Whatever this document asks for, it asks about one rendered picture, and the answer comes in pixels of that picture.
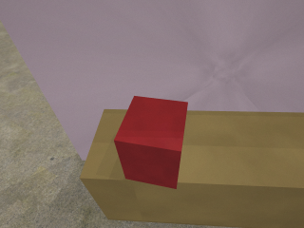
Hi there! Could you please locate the pedestal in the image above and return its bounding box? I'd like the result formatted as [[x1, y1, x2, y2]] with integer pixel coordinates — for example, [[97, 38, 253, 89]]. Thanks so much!
[[80, 109, 304, 228]]

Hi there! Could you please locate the carton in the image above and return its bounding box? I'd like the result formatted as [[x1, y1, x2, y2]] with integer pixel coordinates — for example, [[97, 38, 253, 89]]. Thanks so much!
[[114, 96, 188, 189]]

